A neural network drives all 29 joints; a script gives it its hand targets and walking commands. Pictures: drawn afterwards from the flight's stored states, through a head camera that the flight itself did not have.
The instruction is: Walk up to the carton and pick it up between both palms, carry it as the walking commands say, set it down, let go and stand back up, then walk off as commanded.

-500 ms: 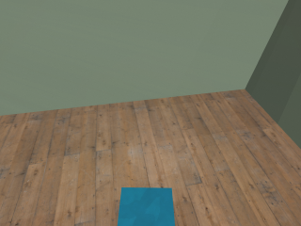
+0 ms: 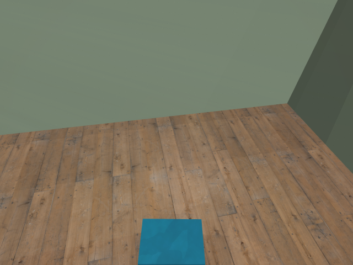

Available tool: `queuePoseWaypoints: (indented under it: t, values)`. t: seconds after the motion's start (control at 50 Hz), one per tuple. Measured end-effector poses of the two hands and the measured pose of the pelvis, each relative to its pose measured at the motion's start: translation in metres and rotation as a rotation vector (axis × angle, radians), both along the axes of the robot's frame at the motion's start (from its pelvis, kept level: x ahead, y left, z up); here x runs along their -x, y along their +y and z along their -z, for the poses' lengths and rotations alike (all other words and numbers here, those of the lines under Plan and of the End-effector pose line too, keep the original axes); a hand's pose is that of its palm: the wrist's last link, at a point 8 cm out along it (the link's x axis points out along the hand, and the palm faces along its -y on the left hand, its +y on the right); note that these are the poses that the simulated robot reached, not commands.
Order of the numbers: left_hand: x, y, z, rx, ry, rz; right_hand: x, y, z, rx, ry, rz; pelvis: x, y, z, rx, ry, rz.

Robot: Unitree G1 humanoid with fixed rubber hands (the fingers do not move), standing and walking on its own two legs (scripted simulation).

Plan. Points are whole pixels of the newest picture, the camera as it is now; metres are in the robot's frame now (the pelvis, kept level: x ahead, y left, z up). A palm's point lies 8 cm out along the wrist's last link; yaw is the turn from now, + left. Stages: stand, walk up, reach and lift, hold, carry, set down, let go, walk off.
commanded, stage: stand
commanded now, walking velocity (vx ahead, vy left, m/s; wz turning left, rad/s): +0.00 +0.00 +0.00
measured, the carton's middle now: (171, 246) +0.40 +0.01 -0.68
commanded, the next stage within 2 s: walk off in 0.06 s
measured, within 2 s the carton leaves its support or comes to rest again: neither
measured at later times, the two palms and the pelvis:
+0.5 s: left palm out of the picture +0.04 +0.34 -0.12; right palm out of the picture +0.07 -0.27 -0.13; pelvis -0.01 +0.03 -0.01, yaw +7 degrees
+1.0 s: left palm out of the picture -0.05 +0.43 -0.12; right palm out of the picture +0.15 -0.09 -0.15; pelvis -0.02 +0.13 -0.02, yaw +23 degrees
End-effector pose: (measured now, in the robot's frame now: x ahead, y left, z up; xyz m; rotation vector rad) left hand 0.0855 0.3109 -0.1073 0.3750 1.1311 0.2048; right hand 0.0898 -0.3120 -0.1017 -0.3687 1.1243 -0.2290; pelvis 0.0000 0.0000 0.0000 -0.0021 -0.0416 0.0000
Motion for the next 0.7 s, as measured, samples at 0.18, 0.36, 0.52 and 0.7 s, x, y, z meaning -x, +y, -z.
queuePoseWaypoints:
  t: [0.18,0.36,0.52,0.7]
  values:
    - [0.000,0.001,0.000,0.000,0.004,-0.002,0.000,-0.002,0.000,0.002,0.005,0.001,0.000,0.000,0.000,0.000,0.001,-0.001]
    - [0.005,-0.002,0.004,0.008,0.002,-0.034,0.015,0.006,0.014,-0.016,0.095,0.010,0.002,0.003,0.004,0.004,0.013,-0.037]
    - [0.054,0.040,0.013,-0.013,0.045,-0.167,0.015,0.048,0.025,-0.032,0.205,-0.067,0.006,0.036,0.010,-0.010,0.025,-0.132]
    - [0.100,0.109,0.037,-0.001,0.091,-0.309,-0.020,0.130,0.033,-0.035,0.164,-0.196,0.014,0.097,0.026,-0.004,0.033,-0.240]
